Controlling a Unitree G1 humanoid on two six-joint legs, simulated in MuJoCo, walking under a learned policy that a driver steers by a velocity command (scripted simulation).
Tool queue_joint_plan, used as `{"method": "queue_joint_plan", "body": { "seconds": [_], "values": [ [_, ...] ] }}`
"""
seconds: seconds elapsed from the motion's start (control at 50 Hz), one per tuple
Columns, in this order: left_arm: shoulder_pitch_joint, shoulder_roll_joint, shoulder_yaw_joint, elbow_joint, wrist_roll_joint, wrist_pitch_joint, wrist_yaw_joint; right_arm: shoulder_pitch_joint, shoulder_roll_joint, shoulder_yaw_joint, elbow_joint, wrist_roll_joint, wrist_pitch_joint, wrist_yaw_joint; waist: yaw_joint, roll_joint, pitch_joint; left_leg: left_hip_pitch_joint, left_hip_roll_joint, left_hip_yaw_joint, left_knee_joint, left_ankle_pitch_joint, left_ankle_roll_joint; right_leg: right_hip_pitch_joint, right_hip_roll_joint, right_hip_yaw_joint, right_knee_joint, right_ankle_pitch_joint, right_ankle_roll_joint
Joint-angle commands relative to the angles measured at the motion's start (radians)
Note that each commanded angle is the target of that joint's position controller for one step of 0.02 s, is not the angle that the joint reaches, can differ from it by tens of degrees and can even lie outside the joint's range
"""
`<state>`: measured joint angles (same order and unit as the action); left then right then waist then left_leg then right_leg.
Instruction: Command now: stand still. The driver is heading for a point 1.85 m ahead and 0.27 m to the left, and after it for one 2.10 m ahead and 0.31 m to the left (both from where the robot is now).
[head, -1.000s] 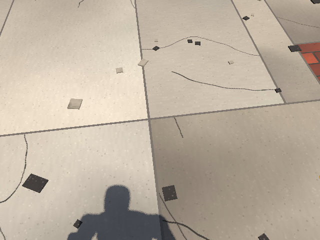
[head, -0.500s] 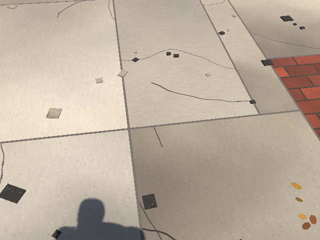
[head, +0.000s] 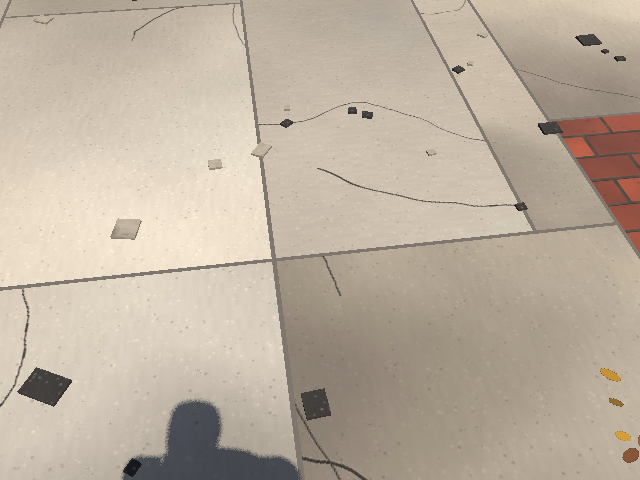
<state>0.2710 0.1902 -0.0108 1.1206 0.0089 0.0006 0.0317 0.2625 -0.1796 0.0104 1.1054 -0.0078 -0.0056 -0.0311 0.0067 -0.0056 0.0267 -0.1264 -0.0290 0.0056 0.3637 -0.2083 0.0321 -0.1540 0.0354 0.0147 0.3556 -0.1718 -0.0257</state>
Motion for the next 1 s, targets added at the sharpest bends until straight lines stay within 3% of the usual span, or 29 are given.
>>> {"method": "queue_joint_plan", "body": {
  "seconds": [0.02, 0.34, 0.82, 0.84, 0.88, 0.92, 0.94, 0.96, 1.0],
  "values": [
    [0.048, 0.083, 0.01, -0.001, 0.0, -0.006, 0.004, 0.047, -0.085, -0.01, -0.006, 0.0, -0.007, -0.004, -0.001, 0.015, 0.04, -0.059, 0.116, -0.115, -0.082, 0.03, 0.025, -0.013, -0.107, 0.103, -0.056, 0.038, -0.02],
    [0.078, 0.042, 0.003, 0.042, -0.001, -0.008, 0.01, 0.103, -0.049, -0.003, 0.033, -0.001, -0.009, -0.01, -0.004, 0.008, 0.048, -0.065, 0.11, -0.113, -0.066, 0.052, 0.027, -0.022, -0.109, 0.095, -0.039, 0.051, -0.018],
    [0.114, 0.012, 0.004, 0.059, -0.001, -0.008, 0.016, 0.142, -0.021, -0.004, 0.044, -0.001, -0.013, -0.015, -0.005, 0.008, 0.058, -0.057, 0.108, -0.113, -0.057, 0.085, 0.031, -0.022, -0.112, 0.088, -0.023, 0.07, -0.014],
    [0.121, 0.006, 0.003, 0.061, 0.0, -0.007, 0.015, 0.151, -0.018, -0.004, 0.046, -0.002, -0.012, -0.015, -0.006, 0.01, 0.037, -0.05, 0.101, -0.113, -0.069, 0.006, 0.033, -0.015, -0.103, 0.083, -0.027, 0.008, -0.016],
    [0.117, 0.02, 0.011, 0.05, 0.005, -0.004, 0.013, 0.157, -0.054, -0.02, 0.042, -0.003, -0.005, -0.014, -0.011, 0.04, 0.058, -0.074, 0.087, -0.134, -0.081, -0.248, 0.057, -0.056, -0.054, 0.048, 0.028, -0.187, -0.029],
    [0.087, 0.016, 0.017, 0.021, 0.018, -0.001, 0.003, 0.197, -0.086, -0.039, 0.037, -0.006, 0.006, -0.009, -0.036, 0.092, 0.124, -0.093, 0.137, -0.239, -0.132, -0.549, 0.116, -0.2, -0.005, 0.006, 0.148, -0.37, -0.044],
    [0.06, -0.006, 0.013, -0.002, 0.027, -0.005, -0.004, 0.238, -0.1, -0.048, 0.044, -0.006, 0.008, -0.008, -0.054, 0.133, 0.153, -0.077, 0.206, -0.336, -0.187, -0.646, 0.156, -0.275, 0.011, -0.031, 0.238, -0.358, -0.043],
    [0.038, -0.022, 0.01, -0.023, 0.037, -0.013, -0.01, 0.256, -0.109, -0.056, 0.048, -0.008, 0.007, -0.008, -0.061, 0.157, 0.179, -0.078, 0.28, -0.421, -0.228, -0.672, 0.197, -0.314, -0.009, -0.066, 0.322, -0.295, -0.041],
    [-0.005, 0.0, 0.019, -0.061, 0.033, -0.035, -0.021, 0.249, -0.111, -0.065, 0.037, -0.017, -0.005, -0.003, -0.059, 0.125, 0.187, -0.074, 0.33, -0.468, -0.262, -0.569, 0.231, -0.372, -0.055, -0.048, 0.426, -0.281, -0.043]
  ]
}}
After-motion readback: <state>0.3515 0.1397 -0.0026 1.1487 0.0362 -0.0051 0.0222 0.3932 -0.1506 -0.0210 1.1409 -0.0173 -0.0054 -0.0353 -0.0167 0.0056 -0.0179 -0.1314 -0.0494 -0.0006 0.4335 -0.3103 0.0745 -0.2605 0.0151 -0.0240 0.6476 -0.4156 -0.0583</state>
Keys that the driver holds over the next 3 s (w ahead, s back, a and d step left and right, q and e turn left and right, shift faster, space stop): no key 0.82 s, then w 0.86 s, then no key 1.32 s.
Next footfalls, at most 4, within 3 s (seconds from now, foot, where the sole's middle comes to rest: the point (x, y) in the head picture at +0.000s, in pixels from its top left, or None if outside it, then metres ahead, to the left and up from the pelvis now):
1.60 left None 0.47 0.03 -0.78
2.08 right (389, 429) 0.64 -0.12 -0.78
2.34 left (295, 462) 0.57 0.08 -0.78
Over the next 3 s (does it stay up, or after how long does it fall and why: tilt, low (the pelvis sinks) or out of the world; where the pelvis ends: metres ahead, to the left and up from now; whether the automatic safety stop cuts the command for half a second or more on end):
stays up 0.58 -0.01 0.00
